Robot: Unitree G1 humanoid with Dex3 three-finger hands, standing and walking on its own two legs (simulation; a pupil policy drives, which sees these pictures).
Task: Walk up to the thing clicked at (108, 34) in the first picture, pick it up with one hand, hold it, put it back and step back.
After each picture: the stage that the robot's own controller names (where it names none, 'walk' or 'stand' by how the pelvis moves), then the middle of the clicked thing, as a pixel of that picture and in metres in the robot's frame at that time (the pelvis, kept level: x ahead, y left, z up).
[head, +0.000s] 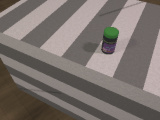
stand; (109, 41) +0.59 -0.11 +0.00
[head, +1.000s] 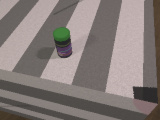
rise first; (63, 43) +0.51 +0.12 +0.03
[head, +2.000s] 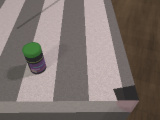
stand; (35, 58) +0.44 +0.20 +0.03
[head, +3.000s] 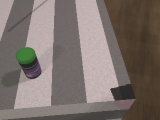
stand; (29, 63) +0.42 +0.21 +0.01
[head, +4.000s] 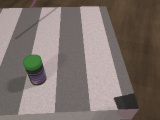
stand; (35, 70) +0.42 +0.20 +0.00
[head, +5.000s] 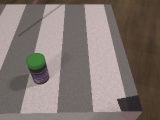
stand; (38, 69) +0.41 +0.18 +0.00
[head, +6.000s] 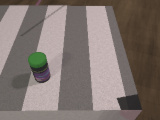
stand; (40, 68) +0.42 +0.18 +0.00
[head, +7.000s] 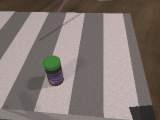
rise first; (54, 71) +0.42 +0.15 +0.01
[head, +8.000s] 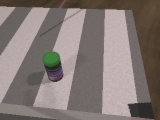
go down; (53, 67) +0.43 +0.16 +0.01
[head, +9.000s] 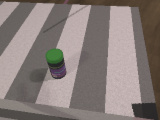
go down; (56, 64) +0.43 +0.15 +0.01
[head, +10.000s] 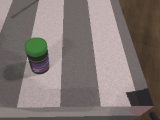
go down; (38, 56) +0.42 +0.14 +0.05
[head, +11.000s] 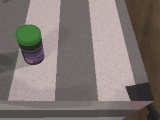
close in; (31, 46) +0.43 +0.14 +0.07
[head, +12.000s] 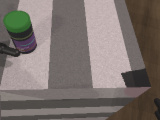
close in; (22, 33) +0.46 +0.16 +0.10
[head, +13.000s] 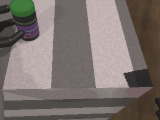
lift; (26, 20) +0.51 +0.15 +0.10
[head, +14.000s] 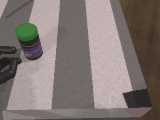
go down; (30, 42) +0.47 +0.17 +0.08
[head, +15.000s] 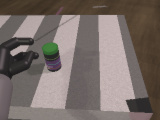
close; (52, 57) +0.51 +0.15 +0.04
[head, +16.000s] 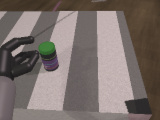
close; (49, 56) +0.49 +0.16 +0.04
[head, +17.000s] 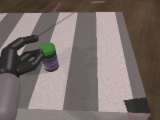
close; (49, 57) +0.50 +0.16 +0.03
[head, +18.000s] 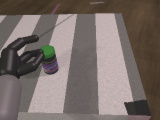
close; (49, 60) +0.49 +0.16 +0.03
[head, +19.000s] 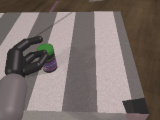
stand; (47, 58) +0.50 +0.16 +0.02
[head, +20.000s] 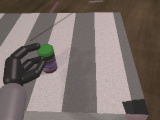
stand; (47, 59) +0.49 +0.16 +0.02
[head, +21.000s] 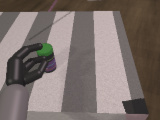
crouch; (47, 58) +0.49 +0.16 +0.02
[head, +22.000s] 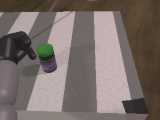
crouch; (47, 58) +0.50 +0.16 +0.02
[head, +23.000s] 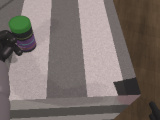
lower; (23, 35) +0.51 +0.17 +0.06
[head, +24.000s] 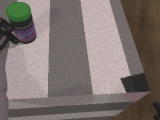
lower; (22, 24) +0.51 +0.15 +0.09
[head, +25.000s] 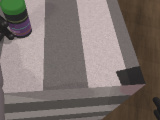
lower; (17, 18) +0.53 +0.16 +0.10
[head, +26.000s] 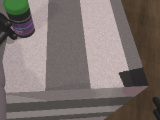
lower; (20, 18) +0.52 +0.15 +0.10
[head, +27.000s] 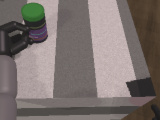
open; (35, 24) +0.51 +0.13 +0.09
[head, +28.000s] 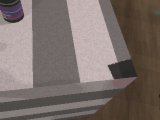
rise; (9, 1) +0.58 +0.15 +0.10
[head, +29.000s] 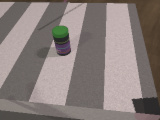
sink last; (62, 41) +0.54 +0.13 +0.06
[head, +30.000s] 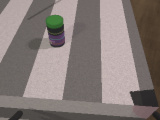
stand; (56, 31) +0.55 +0.13 +0.07
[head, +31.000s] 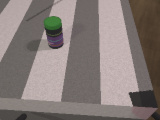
stand; (54, 33) +0.54 +0.13 +0.07
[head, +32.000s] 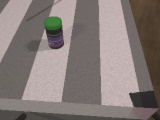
stand; (54, 33) +0.54 +0.13 +0.07
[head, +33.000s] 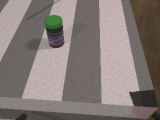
stand; (55, 32) +0.55 +0.13 +0.07
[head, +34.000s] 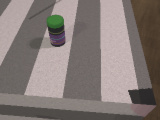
stand; (56, 31) +0.55 +0.13 +0.06
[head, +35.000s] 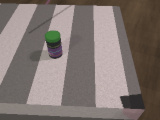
stand; (54, 45) +0.56 +0.14 +0.01
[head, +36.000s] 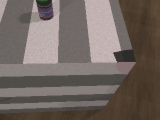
walk; (44, 5) +0.68 +0.17 +0.02
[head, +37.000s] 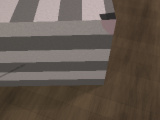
walk; out of the picture +0.98 +0.23 +0.02
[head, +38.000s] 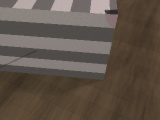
stand; out of the picture +1.19 +0.15 +0.02
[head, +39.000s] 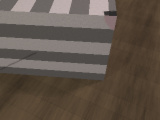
stand; out of the picture +1.17 +0.15 +0.00
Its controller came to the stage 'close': yes
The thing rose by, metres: 0.00
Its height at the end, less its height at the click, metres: +0.00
